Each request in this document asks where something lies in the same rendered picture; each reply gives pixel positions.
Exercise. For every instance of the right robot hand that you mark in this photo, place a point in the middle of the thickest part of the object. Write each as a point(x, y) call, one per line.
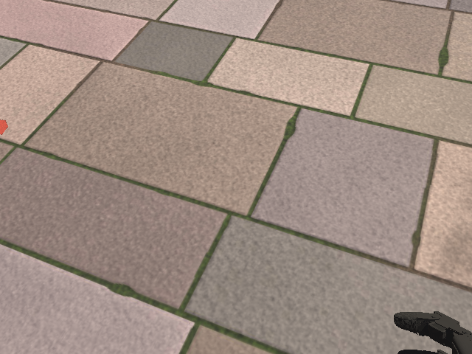
point(439, 327)

